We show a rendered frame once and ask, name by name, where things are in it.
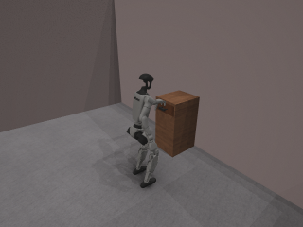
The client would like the robot right upper arm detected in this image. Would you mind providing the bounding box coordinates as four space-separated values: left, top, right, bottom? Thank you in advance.
138 95 154 123

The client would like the cabinet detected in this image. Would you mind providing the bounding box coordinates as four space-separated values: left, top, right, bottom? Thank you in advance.
155 90 200 157

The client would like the robot right forearm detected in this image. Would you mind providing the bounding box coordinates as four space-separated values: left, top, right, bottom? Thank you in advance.
141 116 154 143

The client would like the drawer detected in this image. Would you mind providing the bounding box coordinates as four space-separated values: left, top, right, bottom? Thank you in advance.
156 103 174 117

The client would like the robot torso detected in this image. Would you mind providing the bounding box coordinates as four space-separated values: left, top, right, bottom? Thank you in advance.
129 93 150 140

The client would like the robot left foot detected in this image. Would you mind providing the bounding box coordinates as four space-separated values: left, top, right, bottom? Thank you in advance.
133 166 147 175

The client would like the right robot hand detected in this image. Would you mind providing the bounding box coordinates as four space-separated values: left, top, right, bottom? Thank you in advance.
149 141 159 159

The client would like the left robot hand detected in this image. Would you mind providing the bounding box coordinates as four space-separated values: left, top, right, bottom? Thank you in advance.
154 99 166 110

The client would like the handle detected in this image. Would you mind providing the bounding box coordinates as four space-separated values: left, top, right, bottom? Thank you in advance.
158 106 167 112

